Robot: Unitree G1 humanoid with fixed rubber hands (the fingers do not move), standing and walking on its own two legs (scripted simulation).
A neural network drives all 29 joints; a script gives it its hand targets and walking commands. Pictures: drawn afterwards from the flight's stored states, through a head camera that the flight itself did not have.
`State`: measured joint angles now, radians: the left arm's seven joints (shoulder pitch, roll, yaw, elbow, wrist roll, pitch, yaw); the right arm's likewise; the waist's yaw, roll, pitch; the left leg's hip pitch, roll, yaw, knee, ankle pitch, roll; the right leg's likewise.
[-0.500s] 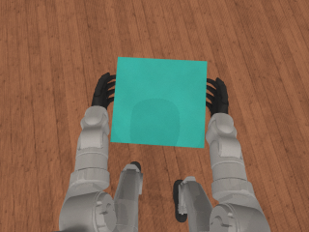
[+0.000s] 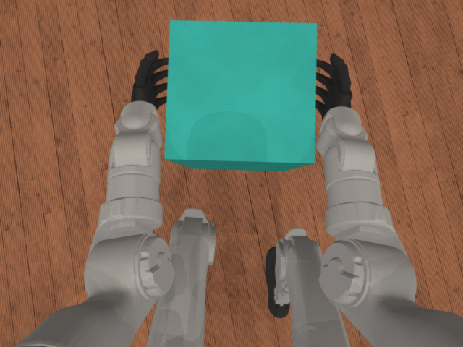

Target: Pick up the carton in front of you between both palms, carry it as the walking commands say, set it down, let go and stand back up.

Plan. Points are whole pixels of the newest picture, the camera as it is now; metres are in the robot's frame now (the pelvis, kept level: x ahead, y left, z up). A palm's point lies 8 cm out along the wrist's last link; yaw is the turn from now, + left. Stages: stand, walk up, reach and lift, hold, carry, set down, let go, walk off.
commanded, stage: set down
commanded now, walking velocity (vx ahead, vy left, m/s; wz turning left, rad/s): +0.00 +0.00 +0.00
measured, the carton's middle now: (239, 113) +0.48 +0.07 -0.16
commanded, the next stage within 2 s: none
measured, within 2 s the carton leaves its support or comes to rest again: rests again in 1.22 s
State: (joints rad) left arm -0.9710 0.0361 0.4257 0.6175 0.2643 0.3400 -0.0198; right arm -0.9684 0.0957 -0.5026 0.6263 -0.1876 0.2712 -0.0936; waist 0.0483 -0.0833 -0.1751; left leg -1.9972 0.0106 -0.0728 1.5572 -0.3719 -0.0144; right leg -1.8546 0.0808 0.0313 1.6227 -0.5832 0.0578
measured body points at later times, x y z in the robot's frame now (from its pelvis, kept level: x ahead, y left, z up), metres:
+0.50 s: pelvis -0.02 -0.01 -0.10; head +0.33 +0.06 +0.17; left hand +0.49 +0.25 -0.26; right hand +0.54 -0.05 -0.25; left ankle +0.12 +0.13 -0.50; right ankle +0.06 -0.14 -0.50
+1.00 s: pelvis -0.02 -0.01 -0.15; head +0.34 +0.04 +0.11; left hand +0.50 +0.25 -0.32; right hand +0.54 -0.05 -0.32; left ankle +0.12 +0.13 -0.50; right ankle +0.06 -0.14 -0.50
